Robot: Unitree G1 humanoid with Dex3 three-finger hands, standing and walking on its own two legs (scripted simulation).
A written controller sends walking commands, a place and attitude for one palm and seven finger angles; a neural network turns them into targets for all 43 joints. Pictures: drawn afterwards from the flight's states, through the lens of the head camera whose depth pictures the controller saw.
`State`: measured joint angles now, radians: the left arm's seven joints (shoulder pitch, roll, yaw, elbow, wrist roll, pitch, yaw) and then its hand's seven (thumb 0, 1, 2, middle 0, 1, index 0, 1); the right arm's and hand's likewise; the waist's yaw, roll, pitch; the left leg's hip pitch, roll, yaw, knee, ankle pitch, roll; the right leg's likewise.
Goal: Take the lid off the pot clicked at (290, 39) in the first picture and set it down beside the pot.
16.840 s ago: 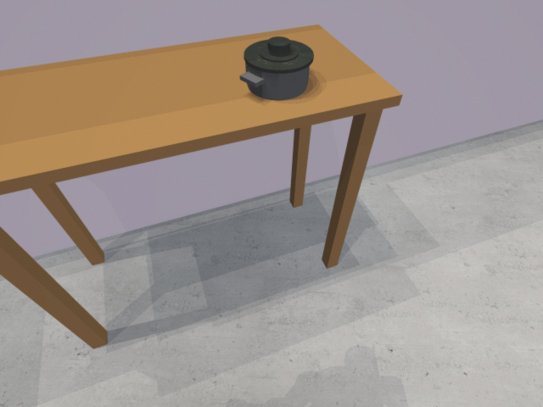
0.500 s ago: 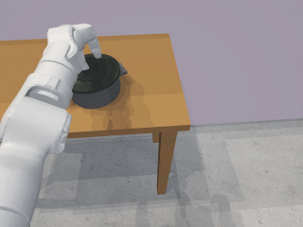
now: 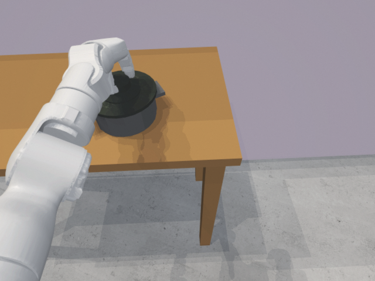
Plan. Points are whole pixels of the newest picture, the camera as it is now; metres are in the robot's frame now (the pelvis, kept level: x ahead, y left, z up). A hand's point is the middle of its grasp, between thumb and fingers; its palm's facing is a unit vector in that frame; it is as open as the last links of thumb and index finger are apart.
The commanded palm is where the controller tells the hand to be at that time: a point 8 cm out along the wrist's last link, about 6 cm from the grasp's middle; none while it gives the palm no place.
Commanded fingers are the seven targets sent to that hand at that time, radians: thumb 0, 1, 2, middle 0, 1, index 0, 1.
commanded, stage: lower the open fingers around the knob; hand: left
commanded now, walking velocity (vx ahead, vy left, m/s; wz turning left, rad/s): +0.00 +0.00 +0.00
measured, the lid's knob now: (118, 83) +0.51 +0.14 +0.16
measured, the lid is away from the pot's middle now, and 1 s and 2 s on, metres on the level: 0.00 0.00 0.00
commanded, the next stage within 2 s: raise the hand to come down again in 0.14 s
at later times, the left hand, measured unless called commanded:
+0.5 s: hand (113, 83) +0.48 +0.14 +0.18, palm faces -0.29 -0.01 -0.96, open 9.9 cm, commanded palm +0.47 +0.14 +0.24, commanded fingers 0.00 -0.23 1.34 -0.72 -0.34 -0.72 -0.34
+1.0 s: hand (109, 77) +0.48 +0.14 +0.20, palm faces -0.28 -0.02 -0.96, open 10.2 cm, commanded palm +0.46 +0.14 +0.26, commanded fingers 0.00 -0.18 1.19 -0.69 -0.34 -0.69 -0.34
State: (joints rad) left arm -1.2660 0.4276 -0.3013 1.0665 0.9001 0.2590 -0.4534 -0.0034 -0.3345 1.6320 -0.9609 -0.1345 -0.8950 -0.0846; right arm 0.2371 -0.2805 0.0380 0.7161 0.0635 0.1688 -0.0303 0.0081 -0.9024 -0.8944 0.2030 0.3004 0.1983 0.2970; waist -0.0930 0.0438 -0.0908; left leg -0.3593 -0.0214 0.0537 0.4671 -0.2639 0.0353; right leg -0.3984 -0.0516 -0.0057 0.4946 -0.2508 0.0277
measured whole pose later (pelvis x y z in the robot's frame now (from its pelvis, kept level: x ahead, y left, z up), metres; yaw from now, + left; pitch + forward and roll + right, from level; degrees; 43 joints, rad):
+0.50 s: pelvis +0.00 +0.00 +0.00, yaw +0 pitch +8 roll +1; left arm -1.17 0.44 -0.31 0.96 0.90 0.18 -0.40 0.00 -0.29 1.51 -0.86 -0.22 -0.83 -0.20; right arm 0.25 -0.27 0.02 0.72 0.06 0.18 -0.04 0.01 -0.90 -0.89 0.20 0.30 0.20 0.30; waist -0.08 0.05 -0.08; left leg -0.33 -0.02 0.05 0.44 -0.26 0.03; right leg -0.37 -0.05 -0.01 0.47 -0.24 0.02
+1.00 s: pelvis +0.01 -0.01 +0.01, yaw +0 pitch +7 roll +1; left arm -1.16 0.43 -0.31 0.91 0.89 0.23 -0.43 0.00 -0.18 1.18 -0.68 -0.41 -0.68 -0.41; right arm 0.19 -0.28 0.03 0.72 0.06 0.17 -0.03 0.01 -0.90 -0.89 0.20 0.30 0.20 0.30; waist -0.05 0.06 -0.08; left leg -0.28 -0.02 0.04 0.40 -0.24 0.03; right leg -0.32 -0.05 -0.02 0.44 -0.24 0.02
